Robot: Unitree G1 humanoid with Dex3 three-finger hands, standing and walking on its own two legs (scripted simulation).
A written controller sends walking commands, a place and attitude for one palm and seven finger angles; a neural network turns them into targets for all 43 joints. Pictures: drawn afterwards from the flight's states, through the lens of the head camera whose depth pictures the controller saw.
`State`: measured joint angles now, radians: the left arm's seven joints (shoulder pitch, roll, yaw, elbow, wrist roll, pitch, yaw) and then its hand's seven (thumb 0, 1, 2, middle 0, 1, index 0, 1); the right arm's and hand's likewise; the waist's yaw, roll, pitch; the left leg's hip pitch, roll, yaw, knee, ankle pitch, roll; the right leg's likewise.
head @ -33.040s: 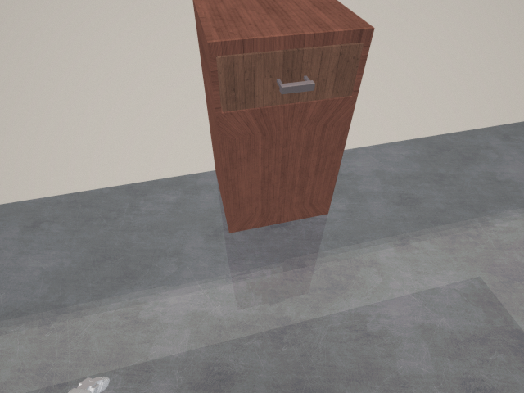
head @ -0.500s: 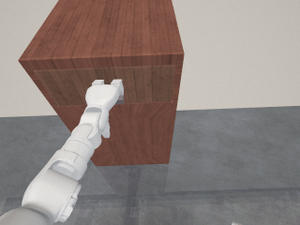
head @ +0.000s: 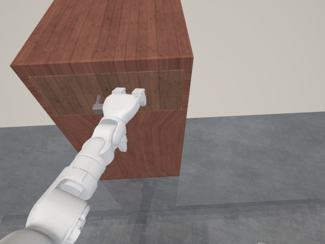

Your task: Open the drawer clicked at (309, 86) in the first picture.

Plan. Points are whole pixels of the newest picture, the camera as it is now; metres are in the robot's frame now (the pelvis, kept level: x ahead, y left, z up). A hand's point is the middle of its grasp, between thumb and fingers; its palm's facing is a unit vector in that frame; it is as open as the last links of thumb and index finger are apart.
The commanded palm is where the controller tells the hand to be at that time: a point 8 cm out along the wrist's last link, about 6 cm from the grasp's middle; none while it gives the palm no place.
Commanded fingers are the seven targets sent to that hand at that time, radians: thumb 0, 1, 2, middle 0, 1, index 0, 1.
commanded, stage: re-aim the fingers above the handle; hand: left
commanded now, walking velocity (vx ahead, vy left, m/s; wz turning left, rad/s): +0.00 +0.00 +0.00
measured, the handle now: (111, 103) +0.53 +0.17 +0.00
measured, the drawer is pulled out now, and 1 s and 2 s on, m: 0.00 0.00 0.00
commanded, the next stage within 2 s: lower the fingers behind the handle in 1.12 s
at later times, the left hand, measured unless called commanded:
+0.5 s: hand (133, 122) +0.42 +0.09 +0.04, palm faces -0.06 -0.10 -0.99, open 13.8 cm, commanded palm +0.43 +0.16 +0.11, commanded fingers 0.00 -0.50 0.30 -0.30 -1.20 -0.30 -1.20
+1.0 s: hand (115, 114) +0.43 +0.13 +0.06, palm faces -0.05 -0.05 -1.00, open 14.0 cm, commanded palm +0.44 +0.16 +0.11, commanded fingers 0.00 -0.50 0.30 -0.30 -1.20 -0.30 -1.20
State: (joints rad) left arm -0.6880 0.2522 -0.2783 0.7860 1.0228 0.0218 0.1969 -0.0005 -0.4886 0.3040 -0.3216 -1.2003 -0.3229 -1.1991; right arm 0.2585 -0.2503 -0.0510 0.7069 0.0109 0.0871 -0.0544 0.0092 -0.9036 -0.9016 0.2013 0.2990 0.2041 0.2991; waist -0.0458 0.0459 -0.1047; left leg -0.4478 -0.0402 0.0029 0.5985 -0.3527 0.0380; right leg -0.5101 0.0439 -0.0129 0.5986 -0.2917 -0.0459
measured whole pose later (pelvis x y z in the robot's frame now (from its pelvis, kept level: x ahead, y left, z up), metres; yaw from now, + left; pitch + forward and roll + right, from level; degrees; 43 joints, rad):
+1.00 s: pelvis -0.01 +0.01 -0.01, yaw +3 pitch +12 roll +0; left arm -0.78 0.31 -0.36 0.75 0.96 -0.05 0.15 0.00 -0.49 0.30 -0.32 -1.20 -0.28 -1.21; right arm 0.28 -0.28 -0.06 0.75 0.01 0.03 -0.07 0.01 -0.90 -0.90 0.20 0.30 0.20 0.30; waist -0.01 0.05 -0.11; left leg -0.51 -0.07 -0.04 0.67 -0.37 0.05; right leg -0.55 0.01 -0.06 0.65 -0.32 -0.03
